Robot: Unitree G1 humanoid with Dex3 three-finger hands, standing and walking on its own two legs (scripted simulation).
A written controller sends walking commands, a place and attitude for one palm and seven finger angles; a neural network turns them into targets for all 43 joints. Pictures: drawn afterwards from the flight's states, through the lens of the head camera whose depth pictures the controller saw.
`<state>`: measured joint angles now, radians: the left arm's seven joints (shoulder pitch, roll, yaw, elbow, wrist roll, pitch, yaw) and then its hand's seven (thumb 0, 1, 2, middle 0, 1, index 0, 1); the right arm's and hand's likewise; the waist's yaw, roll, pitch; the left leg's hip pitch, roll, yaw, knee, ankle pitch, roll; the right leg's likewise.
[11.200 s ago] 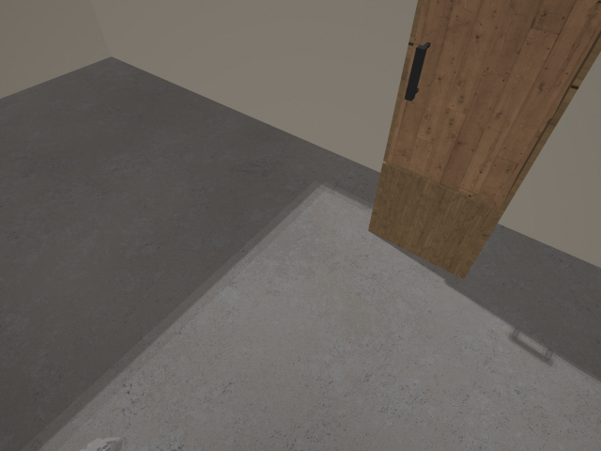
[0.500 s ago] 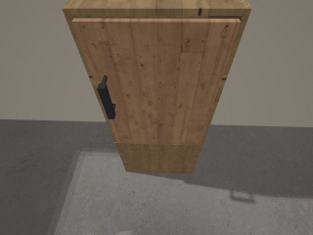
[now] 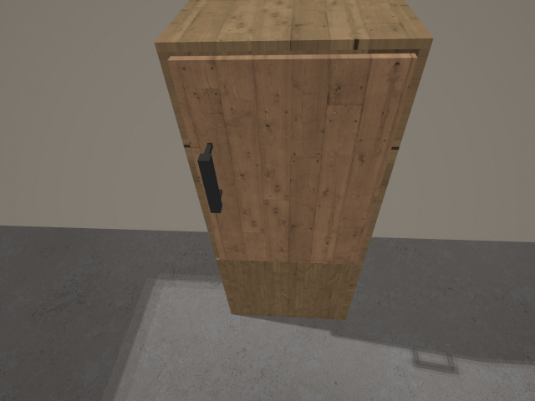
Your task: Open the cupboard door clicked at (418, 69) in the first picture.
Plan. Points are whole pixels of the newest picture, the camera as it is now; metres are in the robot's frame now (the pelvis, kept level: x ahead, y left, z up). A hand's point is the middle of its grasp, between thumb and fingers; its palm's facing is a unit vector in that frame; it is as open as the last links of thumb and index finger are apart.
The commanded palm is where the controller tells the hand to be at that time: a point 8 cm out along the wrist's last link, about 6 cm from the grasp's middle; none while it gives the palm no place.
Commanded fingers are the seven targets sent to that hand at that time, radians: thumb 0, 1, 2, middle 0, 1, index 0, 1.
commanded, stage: come to a stop and stand still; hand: left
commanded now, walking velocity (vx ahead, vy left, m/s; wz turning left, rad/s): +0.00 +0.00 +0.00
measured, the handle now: (212, 178) +0.54 +0.17 +0.02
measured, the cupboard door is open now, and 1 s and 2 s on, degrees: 0 0 0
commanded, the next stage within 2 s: look again from close up in 1.68 s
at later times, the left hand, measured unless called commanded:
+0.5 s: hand out of the picture -0.02 +0.13 -0.16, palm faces +0.01 -0.98 -0.18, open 7.3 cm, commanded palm none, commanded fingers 0.00 0.90 0.90 -0.20 -0.30 -0.20 -0.30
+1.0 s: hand out of the picture -0.01 +0.10 -0.16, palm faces +0.05 -0.99 -0.17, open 7.4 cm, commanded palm none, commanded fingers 0.00 0.90 0.90 -0.20 -0.30 -0.20 -0.30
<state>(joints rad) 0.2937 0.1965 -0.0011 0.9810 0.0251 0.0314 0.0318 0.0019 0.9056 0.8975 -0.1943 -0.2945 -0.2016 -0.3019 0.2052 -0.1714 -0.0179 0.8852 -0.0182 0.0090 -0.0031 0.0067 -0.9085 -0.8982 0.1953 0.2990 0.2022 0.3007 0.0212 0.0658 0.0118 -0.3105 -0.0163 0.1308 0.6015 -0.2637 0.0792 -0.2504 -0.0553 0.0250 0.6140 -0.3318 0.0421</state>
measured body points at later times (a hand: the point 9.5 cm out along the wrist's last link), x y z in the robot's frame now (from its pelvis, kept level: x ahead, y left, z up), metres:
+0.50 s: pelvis -0.02 -0.03 +0.01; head -0.02 -0.04 +0.46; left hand -0.02 +0.18 -0.14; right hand -0.05 -0.25 -0.15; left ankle +0.04 +0.07 -0.73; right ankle +0.00 -0.16 -0.73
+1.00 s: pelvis +0.00 -0.05 +0.01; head +0.01 -0.06 +0.46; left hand -0.01 +0.15 -0.14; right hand +0.00 -0.26 -0.15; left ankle +0.04 +0.07 -0.73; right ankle +0.00 -0.16 -0.73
